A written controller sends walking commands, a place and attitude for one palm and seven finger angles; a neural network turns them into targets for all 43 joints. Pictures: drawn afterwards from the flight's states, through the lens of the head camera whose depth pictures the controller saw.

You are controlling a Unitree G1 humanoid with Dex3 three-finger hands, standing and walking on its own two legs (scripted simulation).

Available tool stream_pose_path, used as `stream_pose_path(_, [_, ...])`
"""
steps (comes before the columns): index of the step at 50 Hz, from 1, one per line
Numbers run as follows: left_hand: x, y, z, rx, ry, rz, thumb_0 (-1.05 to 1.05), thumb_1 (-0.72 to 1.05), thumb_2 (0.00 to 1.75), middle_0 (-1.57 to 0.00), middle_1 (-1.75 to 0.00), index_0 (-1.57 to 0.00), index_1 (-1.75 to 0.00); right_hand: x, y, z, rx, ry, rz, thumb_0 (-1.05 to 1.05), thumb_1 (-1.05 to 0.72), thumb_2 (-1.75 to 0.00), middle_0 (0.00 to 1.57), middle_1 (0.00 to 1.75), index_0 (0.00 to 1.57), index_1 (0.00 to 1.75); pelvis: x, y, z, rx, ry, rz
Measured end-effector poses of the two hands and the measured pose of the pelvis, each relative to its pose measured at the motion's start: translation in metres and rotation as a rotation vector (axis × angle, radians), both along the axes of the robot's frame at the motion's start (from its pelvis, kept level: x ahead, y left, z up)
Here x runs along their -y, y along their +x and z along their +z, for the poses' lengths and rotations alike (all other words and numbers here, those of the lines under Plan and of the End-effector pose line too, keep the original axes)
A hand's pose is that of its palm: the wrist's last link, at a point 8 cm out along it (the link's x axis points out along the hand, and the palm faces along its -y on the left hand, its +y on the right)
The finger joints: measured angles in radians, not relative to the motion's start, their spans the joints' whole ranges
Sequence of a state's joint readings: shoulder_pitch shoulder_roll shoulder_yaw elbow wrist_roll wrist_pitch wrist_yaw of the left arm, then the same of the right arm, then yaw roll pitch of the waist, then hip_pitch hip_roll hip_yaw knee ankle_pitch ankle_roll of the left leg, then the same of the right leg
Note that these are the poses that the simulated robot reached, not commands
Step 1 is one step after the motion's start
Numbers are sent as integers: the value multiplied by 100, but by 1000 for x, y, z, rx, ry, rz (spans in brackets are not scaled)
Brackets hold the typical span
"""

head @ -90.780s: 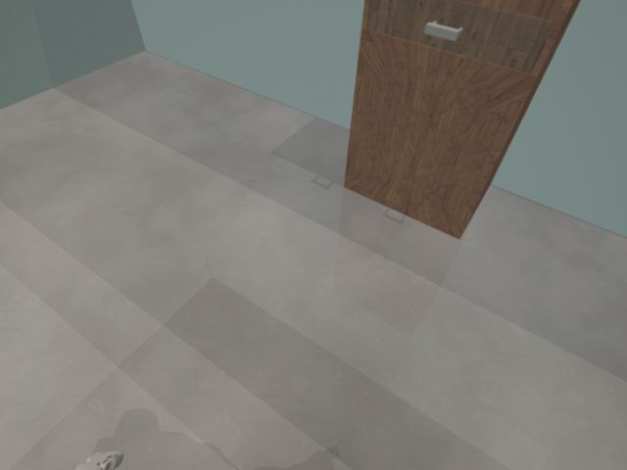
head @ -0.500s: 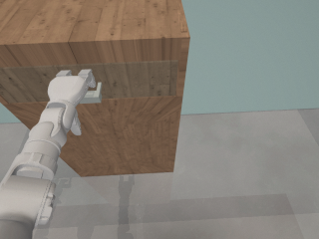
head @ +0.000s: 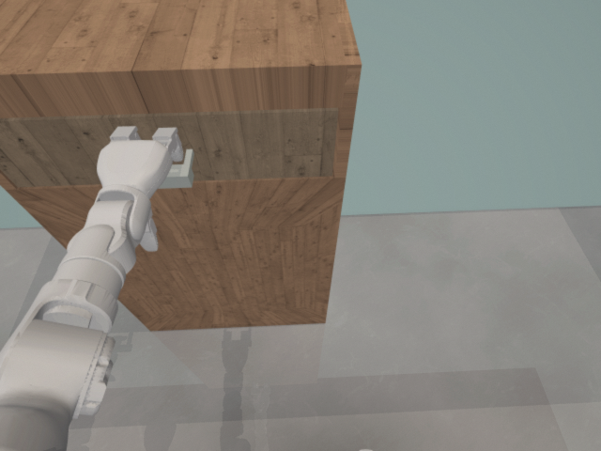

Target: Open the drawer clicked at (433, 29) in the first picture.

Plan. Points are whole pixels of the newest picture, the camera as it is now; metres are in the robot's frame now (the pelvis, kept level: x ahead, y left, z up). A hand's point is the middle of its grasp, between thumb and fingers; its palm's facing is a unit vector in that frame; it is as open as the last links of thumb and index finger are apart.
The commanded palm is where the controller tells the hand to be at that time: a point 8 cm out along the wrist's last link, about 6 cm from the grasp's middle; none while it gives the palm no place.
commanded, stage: lower the fingers behind the handle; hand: left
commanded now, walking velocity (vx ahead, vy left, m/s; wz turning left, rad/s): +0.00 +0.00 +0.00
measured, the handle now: (160, 166) +0.52 +0.22 +0.06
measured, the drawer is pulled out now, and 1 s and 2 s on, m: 0.00 0.00 0.00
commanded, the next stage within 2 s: lift the fingers back up to retry in 0.36 s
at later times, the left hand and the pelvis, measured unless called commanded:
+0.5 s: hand (151, 188) +0.47 +0.22 +0.06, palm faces -0.01 +0.03 -1.00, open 13.9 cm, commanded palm +0.45 +0.22 +0.10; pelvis -0.01 +0.00 +0.00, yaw +0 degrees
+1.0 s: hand (139, 167) +0.47 +0.22 +0.10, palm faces +0.02 -0.01 -1.00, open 13.7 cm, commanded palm +0.45 +0.23 +0.17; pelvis +0.01 +0.00 +0.01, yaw +0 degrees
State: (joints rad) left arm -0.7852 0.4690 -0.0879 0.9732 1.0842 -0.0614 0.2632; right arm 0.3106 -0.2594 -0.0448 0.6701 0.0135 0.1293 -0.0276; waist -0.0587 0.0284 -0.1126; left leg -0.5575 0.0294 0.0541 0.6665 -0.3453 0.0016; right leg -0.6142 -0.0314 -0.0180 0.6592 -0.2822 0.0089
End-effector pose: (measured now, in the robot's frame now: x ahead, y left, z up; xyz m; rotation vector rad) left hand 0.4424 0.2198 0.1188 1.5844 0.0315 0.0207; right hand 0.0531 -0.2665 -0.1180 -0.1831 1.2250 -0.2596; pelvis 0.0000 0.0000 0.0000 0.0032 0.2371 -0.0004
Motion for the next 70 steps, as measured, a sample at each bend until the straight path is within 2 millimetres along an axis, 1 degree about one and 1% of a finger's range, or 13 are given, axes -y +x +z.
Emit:
stream_pose_path(9, [1,2,0,-11,12,11,0,-49,30,-24,-128,-32,-120,4,-15,-2,-20,-10,-13,1,-91,-90,20,30,20,30,2,-5,-2,-8,0,0])
stream_pose_path(15, [1,1,0,-15,5,7,0,-49,30,-23,-127,-32,-120,4,-27,-4,-39,-8,-25,1,-91,-90,20,30,20,30,2,-7,-3,-6,0,-2])
stream_pose_path(20, [1,1,0,-11,15,4,0,-49,30,-23,-128,-32,-120,3,-33,-5,-51,-5,-26,1,-91,-90,20,30,20,30,2,-9,-4,-10,0,0])
stream_pose_path(29, [2,6,2,-15,6,14,0,-49,30,-27,-131,-32,-120,2,-33,-5,-46,-8,-27,1,-91,-90,20,30,20,30,1,-11,-4,-14,-1,1])
stream_pose_path(36, [0,8,7,-34,-15,3,0,-49,30,-31,-127,-32,-120,1,-28,-1,-27,-12,-39,1,-91,-90,20,30,20,30,-1,-6,0,-3,-2,-4])
stream_pose_path(43, [-3,8,16,-11,-20,-19,0,-49,30,-33,-123,-33,-121,-2,-17,1,-26,-5,-29,1,-91,-90,20,30,20,30,-3,2,4,11,-4,0])
stream_pose_path(46, [-3,7,25,18,-26,-21,0,-49,30,-34,-122,-33,-121,-4,-7,2,-17,4,-24,1,-91,-90,20,30,20,30,-4,7,5,19,-5,1])
stream_pose_path(55, [-6,8,50,4,-18,6,0,-49,30,-34,-121,-34,-121,-11,35,5,51,30,16,1,-91,-90,20,30,20,30,-5,16,11,57,-3,9])
stream_pose_path(58, [-5,9,54,-12,-24,5,0,-49,30,-34,-121,-34,-121,-13,49,7,80,34,33,1,-91,-90,20,30,20,30,-4,19,12,64,-2,11])
stream_pose_path(64, [-4,7,53,-34,-32,-19,0,-49,30,-33,-120,-33,-120,-13,69,11,111,34,61,1,-91,-90,20,30,20,30,-2,22,12,66,0,11])
stream_pose_path(70, [-2,1,49,-17,-30,-44,0,-49,30,-32,-120,-32,-120,-11,73,11,105,34,72,1,-91,-90,20,30,20,30,0,24,11,63,-1,16])
